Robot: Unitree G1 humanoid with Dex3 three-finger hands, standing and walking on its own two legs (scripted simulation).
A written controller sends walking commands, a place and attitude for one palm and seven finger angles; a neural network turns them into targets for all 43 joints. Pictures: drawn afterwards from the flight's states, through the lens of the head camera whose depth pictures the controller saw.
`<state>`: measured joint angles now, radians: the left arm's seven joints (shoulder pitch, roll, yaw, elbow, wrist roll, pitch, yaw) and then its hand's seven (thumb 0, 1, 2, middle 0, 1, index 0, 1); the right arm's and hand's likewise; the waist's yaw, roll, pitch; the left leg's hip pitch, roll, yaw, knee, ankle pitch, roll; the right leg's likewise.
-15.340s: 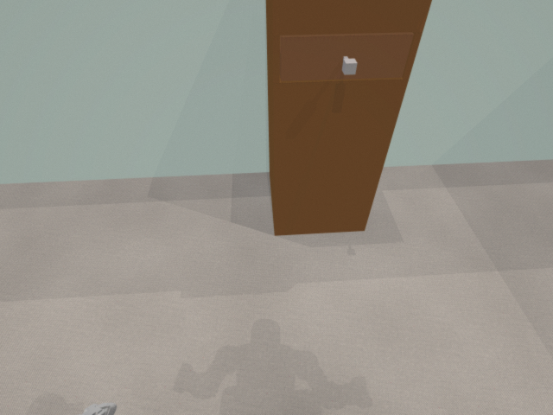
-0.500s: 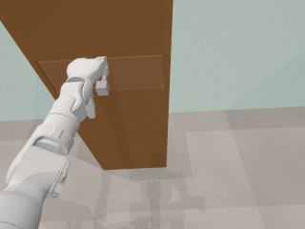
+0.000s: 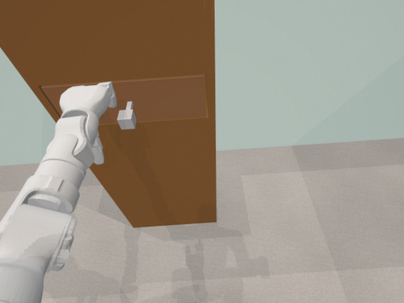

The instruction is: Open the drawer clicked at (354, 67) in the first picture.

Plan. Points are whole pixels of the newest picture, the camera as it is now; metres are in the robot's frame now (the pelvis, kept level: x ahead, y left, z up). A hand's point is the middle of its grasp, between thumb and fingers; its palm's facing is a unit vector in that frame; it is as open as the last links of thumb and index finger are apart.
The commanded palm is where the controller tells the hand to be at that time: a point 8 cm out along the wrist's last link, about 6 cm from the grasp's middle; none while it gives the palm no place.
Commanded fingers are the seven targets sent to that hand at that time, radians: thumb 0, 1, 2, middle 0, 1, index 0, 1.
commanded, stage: move the hooked fingers above the handle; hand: left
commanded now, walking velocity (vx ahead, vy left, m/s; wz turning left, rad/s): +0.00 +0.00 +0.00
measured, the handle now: (128, 114) +0.53 +0.20 +0.06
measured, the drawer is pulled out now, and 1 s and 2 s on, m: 0.00 0.00 0.00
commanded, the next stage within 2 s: lower the fingers behind the handle in 1.22 s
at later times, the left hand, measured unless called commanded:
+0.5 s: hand (112, 111) +0.48 +0.20 +0.12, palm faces -0.15 -0.01 -0.99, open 13.6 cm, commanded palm +0.47 +0.21 +0.17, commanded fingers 0.00 -0.50 0.30 -0.30 -1.20 -0.30 -1.20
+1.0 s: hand (125, 121) +0.47 +0.18 +0.10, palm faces -0.15 -0.05 -0.99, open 13.7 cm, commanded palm +0.46 +0.20 +0.17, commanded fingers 0.00 -0.50 0.30 -0.30 -1.20 -0.30 -1.20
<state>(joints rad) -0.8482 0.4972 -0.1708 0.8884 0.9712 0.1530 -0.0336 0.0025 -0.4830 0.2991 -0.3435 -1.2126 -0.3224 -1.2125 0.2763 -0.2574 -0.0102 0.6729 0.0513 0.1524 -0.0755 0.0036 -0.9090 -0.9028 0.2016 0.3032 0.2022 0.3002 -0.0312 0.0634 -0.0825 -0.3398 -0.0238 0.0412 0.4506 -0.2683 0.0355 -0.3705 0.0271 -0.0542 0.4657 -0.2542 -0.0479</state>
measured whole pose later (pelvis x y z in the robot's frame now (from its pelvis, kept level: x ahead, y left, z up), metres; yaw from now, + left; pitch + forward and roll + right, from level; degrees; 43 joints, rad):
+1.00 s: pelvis +0.00 +0.02 +0.00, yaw +0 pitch +10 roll +0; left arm -0.90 0.40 -0.22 0.89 0.94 0.08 -0.05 0.00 -0.48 0.30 -0.32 -1.20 -0.33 -1.22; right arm 0.27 -0.27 -0.03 0.69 0.04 0.15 -0.04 0.00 -0.91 -0.90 0.20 0.30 0.20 0.30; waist -0.06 0.07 -0.11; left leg -0.39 -0.04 0.03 0.51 -0.30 0.06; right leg -0.41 0.01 -0.06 0.51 -0.28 -0.03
